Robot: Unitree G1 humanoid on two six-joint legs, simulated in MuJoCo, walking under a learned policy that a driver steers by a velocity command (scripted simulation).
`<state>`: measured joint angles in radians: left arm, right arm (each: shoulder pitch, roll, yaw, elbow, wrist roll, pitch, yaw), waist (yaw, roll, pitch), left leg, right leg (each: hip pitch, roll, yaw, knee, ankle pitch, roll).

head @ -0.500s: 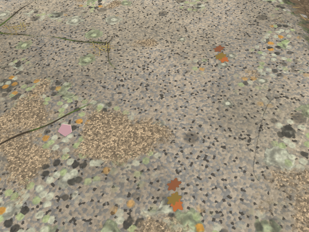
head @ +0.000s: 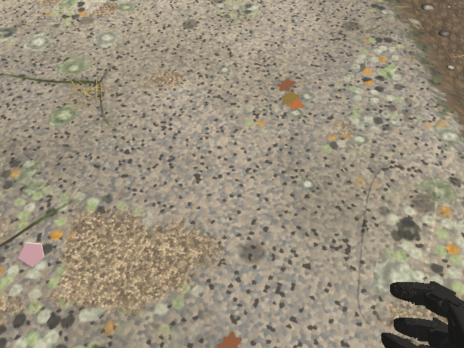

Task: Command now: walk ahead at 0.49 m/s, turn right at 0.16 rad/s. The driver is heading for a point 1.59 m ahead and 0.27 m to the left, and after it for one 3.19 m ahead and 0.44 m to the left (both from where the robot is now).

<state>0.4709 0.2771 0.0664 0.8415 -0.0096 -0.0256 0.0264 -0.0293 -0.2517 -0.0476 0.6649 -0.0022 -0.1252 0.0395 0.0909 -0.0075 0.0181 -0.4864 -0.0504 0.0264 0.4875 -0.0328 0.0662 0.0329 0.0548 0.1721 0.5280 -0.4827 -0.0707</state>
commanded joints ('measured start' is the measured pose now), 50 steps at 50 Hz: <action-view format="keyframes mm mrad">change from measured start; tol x32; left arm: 1 110 38 -10 -73 -8 -32 -9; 18 -467 75 -7 -240 -1 -83 -45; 24 -50 285 65 -157 25 -75 -33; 50 -99 111 -1 -64 -13 -84 -38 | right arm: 1 445 -214 -74 62 5 0 -7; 43 38 -86 -20 -85 25 96 18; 50 482 -275 -86 -13 20 91 -18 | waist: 1 -179 308 -463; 12 -102 61 20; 22 -16 71 -114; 24 -25 -397 -380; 43 -25 -41 74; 50 -220 169 -432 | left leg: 1 979 454 -784 -121 -193 304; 6 382 277 -373 -290 -93 182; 19 321 235 -295 -228 -60 114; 26 -318 88 -162 784 -433 -38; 47 241 1 80 83 -119 78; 50 903 450 -821 -161 -324 331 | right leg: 1 -657 49 12 779 -74 49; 21 -291 -82 -118 -74 426 62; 24 343 -506 541 -178 146 -170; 30 -125 -323 45 -335 367 -99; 41 -57 -331 -290 -388 539 -80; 47 -27 -316 -390 47 1095 -13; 50 -746 -69 -118 838 -134 78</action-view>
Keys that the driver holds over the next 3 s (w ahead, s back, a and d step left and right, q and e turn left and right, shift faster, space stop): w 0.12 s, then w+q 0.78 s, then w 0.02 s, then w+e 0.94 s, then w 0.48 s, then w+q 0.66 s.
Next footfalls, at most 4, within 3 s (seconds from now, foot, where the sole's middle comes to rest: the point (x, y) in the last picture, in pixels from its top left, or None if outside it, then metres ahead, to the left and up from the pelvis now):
0.44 right None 0.42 -0.14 -0.76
0.96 left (201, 289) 0.61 0.20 -0.76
1.52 right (240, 192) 0.98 0.11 -0.76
1.98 left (185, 135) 1.23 0.35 -0.76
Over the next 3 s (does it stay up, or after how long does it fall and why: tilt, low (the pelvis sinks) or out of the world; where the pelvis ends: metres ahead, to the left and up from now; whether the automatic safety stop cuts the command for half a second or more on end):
stays up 1.60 0.23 0.00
